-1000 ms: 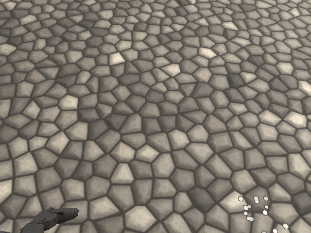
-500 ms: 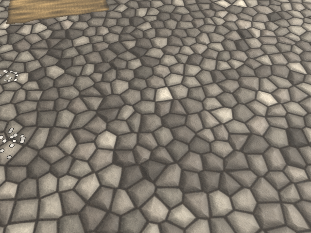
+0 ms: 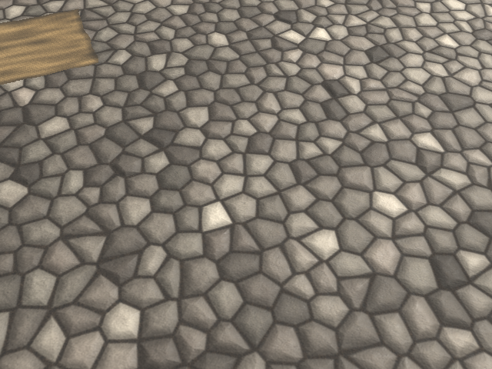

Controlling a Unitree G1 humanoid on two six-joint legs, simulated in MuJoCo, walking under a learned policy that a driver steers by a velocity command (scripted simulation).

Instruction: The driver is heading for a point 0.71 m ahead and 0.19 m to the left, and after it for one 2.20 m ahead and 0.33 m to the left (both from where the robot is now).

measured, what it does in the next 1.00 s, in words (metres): walks ahead, turning left: right foot, then left foot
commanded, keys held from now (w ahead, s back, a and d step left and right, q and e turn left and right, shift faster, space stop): w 0.20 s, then w+q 0.80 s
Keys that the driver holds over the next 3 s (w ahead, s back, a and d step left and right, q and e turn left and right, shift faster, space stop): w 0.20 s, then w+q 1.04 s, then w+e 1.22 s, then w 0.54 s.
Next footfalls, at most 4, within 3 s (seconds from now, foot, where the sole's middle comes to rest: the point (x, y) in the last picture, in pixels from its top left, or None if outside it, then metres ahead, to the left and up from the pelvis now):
0.18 right None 0.28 -0.14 -0.78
0.72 left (190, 349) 0.55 0.12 -0.78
1.20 right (217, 243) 0.89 0.04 -0.78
1.66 left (114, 234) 0.94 0.37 -0.78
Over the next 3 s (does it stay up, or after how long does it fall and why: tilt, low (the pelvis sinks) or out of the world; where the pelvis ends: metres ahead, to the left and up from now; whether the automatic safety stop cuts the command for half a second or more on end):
stays up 1.56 0.32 0.00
